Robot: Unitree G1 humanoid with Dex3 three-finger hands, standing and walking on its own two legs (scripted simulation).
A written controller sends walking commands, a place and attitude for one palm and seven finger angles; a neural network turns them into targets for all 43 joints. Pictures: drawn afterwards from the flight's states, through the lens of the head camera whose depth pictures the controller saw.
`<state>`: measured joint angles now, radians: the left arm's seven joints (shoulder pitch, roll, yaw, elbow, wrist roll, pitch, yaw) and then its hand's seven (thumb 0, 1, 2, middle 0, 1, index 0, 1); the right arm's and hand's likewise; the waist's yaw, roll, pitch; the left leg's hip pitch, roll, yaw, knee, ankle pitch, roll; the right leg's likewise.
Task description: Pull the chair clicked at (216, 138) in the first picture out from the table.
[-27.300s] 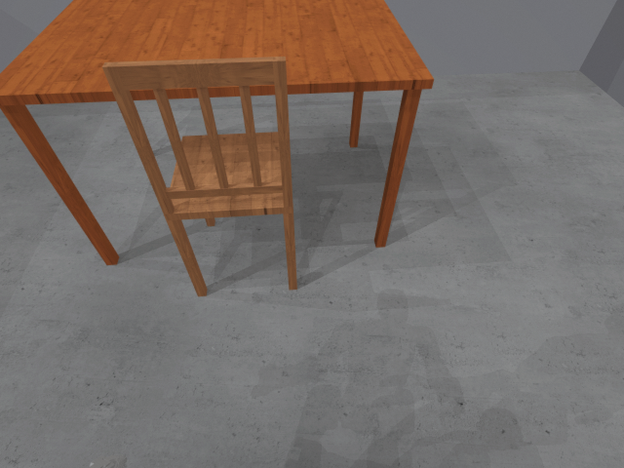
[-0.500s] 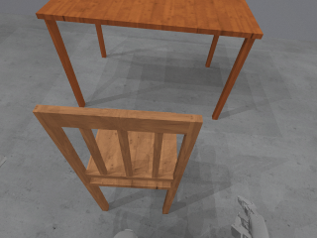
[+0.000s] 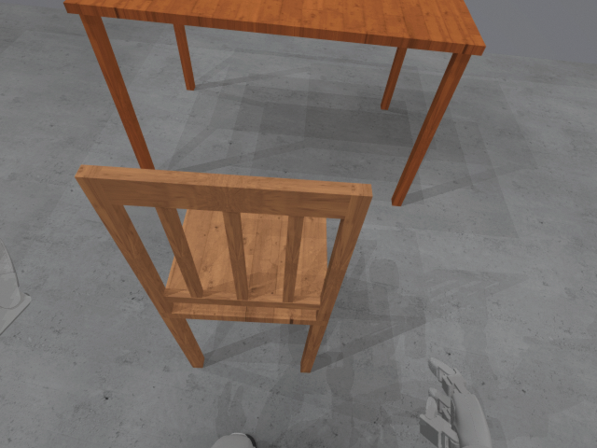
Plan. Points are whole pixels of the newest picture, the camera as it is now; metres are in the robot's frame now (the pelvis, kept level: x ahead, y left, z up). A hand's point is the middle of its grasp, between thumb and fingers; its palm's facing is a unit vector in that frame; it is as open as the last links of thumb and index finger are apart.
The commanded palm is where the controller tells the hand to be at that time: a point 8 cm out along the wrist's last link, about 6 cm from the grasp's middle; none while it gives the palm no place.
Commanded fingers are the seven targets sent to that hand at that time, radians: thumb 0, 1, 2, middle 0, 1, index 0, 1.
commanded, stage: step back with the hand held close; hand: left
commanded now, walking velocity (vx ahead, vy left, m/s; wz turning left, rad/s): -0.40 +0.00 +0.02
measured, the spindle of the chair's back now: (237, 259) +0.41 +0.14 -0.08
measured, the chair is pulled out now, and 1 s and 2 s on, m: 0.58 0.58 0.58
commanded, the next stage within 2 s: stop stepping back and stand still in 0.02 s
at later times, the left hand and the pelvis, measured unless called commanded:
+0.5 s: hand out of the picture +0.11 +0.24 +0.16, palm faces +0.43 -0.78 -0.45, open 7.4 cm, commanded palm +0.06 +0.27 +0.18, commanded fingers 0.00 0.90 0.90 -0.20 -0.30 -0.20 -0.30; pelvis -0.08 -0.03 +0.00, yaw +0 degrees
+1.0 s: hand (17, 398) +0.13 +0.24 +0.16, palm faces +0.41 -0.80 -0.45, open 7.4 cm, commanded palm +0.07 +0.27 +0.18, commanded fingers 0.00 0.90 0.90 -0.20 -0.30 -0.20 -0.30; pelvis -0.07 -0.03 +0.01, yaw +0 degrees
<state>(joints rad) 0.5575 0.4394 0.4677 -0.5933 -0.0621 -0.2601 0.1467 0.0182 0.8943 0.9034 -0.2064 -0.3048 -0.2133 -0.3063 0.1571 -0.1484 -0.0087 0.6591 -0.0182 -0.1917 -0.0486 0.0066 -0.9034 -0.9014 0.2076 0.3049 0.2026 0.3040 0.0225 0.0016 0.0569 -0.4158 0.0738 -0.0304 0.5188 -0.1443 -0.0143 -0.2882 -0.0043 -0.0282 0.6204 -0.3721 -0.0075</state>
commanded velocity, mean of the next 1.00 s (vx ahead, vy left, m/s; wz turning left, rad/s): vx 0.04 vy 0.02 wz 0.00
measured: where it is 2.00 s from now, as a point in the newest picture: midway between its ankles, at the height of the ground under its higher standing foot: outside the picture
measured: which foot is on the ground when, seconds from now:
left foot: down 0.00-0.10, up 0.12-0.26, down 0.28-1.00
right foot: up 0.00-0.04, down 0.06-1.00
